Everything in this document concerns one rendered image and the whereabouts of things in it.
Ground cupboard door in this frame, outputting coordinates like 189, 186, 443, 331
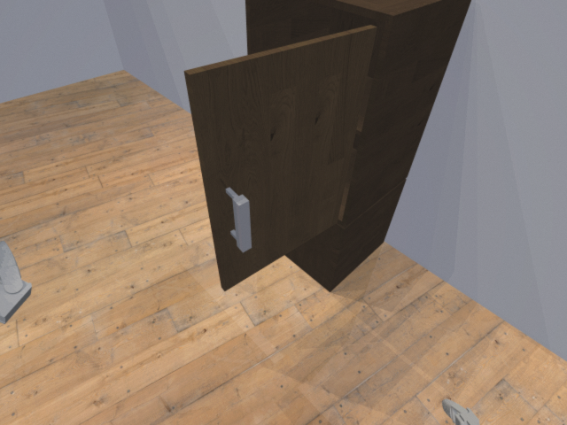
184, 25, 377, 291

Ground robot left hand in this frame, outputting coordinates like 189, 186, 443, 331
0, 241, 32, 324

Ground robot right hand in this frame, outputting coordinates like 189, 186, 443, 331
442, 399, 479, 425

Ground handle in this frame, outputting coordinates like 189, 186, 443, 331
226, 188, 252, 252

